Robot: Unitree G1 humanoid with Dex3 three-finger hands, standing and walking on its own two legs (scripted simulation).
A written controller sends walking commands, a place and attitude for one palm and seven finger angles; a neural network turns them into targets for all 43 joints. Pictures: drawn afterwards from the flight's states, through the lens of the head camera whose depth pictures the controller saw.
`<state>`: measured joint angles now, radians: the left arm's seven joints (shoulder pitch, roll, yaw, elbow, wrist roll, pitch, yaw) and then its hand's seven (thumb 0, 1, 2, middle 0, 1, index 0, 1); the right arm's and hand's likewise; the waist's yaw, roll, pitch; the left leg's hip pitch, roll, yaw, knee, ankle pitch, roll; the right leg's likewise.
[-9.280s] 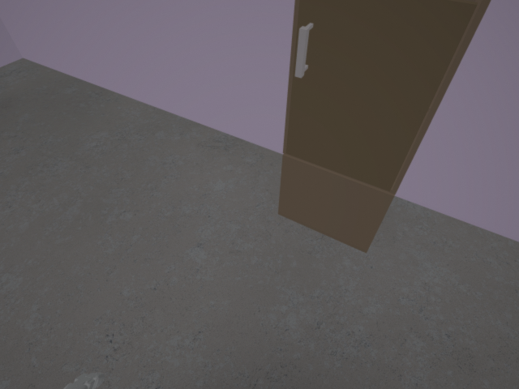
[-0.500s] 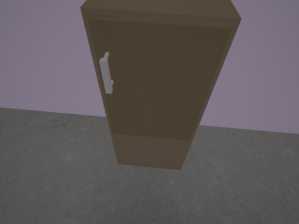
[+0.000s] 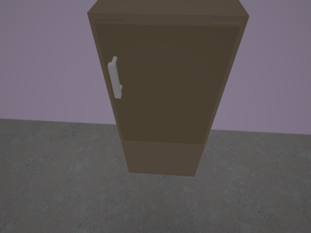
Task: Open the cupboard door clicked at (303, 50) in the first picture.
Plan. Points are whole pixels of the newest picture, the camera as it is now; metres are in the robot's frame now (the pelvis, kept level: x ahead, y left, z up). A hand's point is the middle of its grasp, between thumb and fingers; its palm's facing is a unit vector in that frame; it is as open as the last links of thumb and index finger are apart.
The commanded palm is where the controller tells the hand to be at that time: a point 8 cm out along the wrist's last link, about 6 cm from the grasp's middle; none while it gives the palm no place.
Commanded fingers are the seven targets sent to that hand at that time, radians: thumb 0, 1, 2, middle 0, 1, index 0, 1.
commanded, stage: come to a stop and stand still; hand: left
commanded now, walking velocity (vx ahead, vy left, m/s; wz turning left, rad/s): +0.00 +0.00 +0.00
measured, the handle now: (116, 77) +0.58 +0.17 +0.08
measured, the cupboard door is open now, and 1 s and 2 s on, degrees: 0 0 0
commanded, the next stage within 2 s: look again from close up in 0.06 s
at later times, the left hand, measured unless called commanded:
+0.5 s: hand out of the picture +0.07 +0.20 -0.17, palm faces -0.02 -0.97 -0.24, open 7.4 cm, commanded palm none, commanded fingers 0.00 0.90 0.90 -0.20 -0.30 -0.20 -0.30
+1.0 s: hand (87, 193) +0.22 +0.19 +0.00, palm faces +0.18 -0.98 -0.07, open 7.7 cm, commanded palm +0.14 +0.25 -0.04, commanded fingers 0.00 0.60 0.77 -0.22 -0.50 -0.22 -0.50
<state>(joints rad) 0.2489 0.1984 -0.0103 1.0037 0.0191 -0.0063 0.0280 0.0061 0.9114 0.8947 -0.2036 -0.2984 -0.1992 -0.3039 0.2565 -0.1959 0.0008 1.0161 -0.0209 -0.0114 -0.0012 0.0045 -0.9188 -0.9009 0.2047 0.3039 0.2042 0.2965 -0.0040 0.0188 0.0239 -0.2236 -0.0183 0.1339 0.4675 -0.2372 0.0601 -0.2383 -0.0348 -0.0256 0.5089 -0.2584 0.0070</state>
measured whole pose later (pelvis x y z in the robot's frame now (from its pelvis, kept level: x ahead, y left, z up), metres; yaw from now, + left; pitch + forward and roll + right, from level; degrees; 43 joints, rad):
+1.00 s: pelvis +0.01 -0.03 -0.02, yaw +3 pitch +6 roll +1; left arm 0.31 0.21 0.22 0.27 -0.24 -0.40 -0.21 0.01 0.81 0.85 -0.21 -0.37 -0.21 -0.37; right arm 0.22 -0.23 -0.04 0.71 0.01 -0.24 -0.02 0.01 -0.91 -0.90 0.21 0.30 0.21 0.30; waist -0.02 0.00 -0.07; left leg -0.49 0.00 0.07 0.72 -0.34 0.02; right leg -0.49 -0.03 -0.08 0.76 -0.39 -0.03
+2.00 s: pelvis -0.01 +0.01 -0.03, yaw +3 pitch +4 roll -3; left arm 0.07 0.40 0.37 0.23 -0.35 -0.18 -0.50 0.00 -0.34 0.36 -0.29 -1.10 -0.29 -1.11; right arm 0.24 -0.25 0.06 0.56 0.05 -0.26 -0.08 0.01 -0.90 -0.90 0.21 0.30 0.21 0.30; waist 0.02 0.02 -0.06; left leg -0.51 0.00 0.05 0.81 -0.37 0.07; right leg -0.45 -0.02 -0.09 0.73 -0.36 0.01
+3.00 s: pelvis +0.00 -0.03 -0.01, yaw +3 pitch +2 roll -1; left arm -0.11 0.45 0.43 0.42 -0.36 -0.10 -0.56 -0.01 -0.50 0.30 -0.31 -1.20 -0.30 -1.20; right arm 0.26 -0.28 0.06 0.59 0.07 -0.21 -0.10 0.01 -0.90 -0.90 0.21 0.30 0.21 0.30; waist 0.02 0.04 -0.03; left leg -0.38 0.03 0.04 0.65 -0.31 0.02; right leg -0.34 0.01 -0.09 0.61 -0.32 -0.04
